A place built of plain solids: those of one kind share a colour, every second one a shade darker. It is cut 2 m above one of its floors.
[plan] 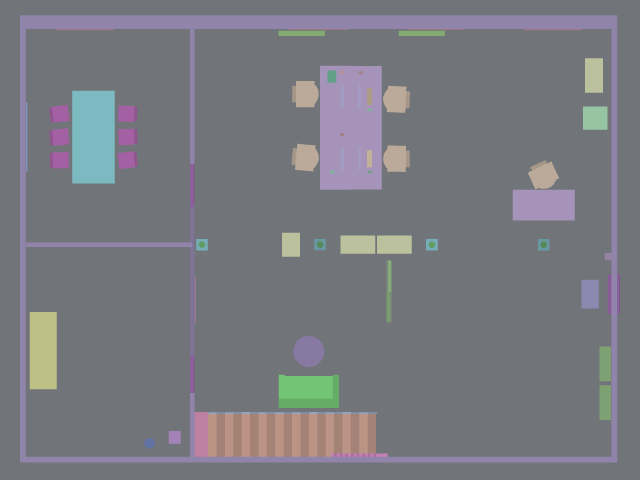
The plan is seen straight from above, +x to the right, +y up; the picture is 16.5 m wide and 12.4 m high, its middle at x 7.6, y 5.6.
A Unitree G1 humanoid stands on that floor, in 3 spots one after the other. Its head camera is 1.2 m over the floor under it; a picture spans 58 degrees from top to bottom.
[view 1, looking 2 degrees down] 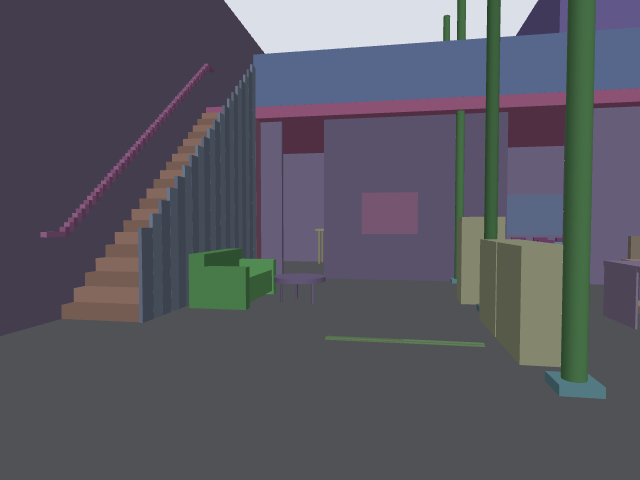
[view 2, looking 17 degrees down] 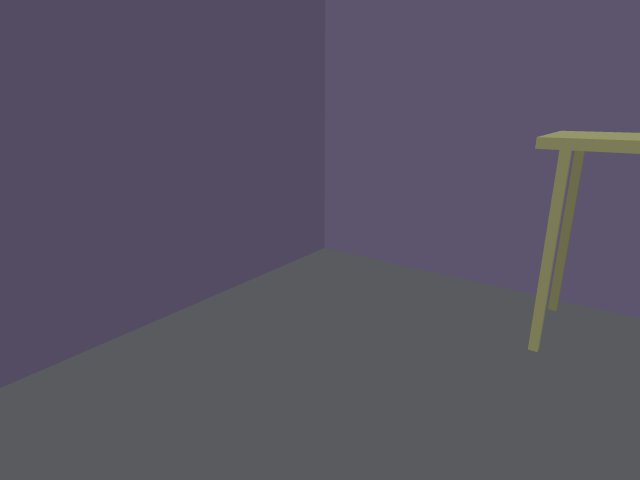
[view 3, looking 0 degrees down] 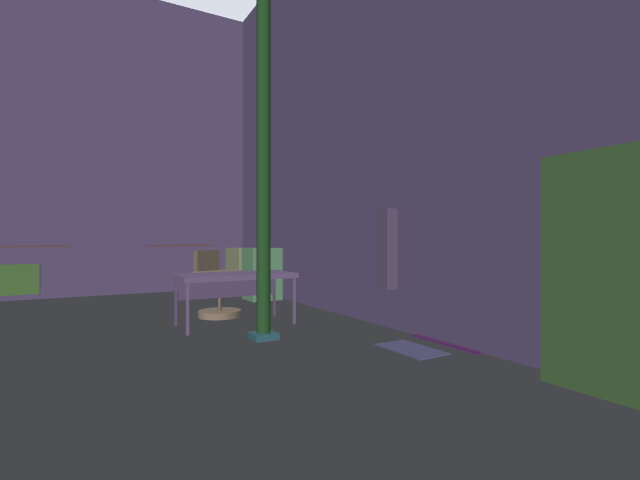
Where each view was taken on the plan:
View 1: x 13.88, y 4.20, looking -170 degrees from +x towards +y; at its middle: bar_table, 13.35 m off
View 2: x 3.00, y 2.13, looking -144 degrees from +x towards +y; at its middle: wall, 3.79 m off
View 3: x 11.35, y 0.59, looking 60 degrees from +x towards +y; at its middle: wall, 7.56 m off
